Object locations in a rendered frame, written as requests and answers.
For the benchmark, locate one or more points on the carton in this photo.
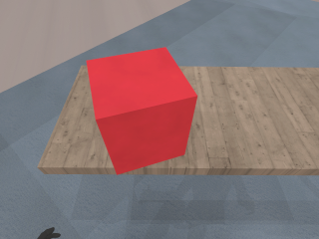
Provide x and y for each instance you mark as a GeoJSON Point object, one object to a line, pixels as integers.
{"type": "Point", "coordinates": [143, 106]}

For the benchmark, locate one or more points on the robot left hand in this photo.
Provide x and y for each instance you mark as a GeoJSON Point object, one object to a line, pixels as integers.
{"type": "Point", "coordinates": [48, 234]}

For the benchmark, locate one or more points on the table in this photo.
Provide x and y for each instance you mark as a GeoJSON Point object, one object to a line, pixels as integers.
{"type": "Point", "coordinates": [246, 121]}

